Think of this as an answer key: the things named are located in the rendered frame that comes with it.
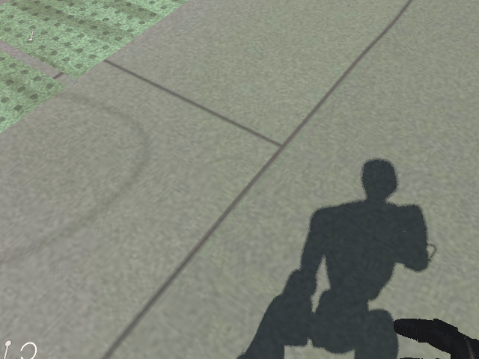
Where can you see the robot right hand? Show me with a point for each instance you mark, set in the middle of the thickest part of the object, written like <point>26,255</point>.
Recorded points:
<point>440,335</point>

